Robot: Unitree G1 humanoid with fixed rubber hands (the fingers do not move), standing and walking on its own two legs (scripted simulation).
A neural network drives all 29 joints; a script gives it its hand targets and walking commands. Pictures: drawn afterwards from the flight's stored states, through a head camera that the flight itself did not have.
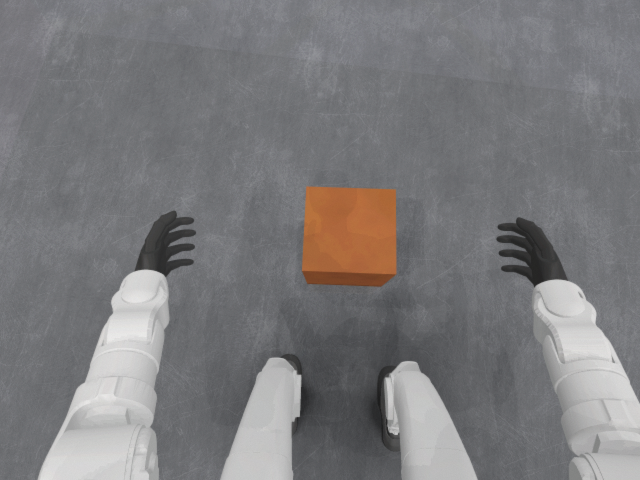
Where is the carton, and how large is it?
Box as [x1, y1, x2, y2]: [302, 186, 395, 286]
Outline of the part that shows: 306,186 302,271 307,283 380,286 395,274 395,189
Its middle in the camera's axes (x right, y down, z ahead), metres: +0.07 +0.01 +1.00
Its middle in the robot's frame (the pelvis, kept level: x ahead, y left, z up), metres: +0.49 -0.04 -0.58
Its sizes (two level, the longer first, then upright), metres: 0.210 0.200 0.250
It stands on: the floor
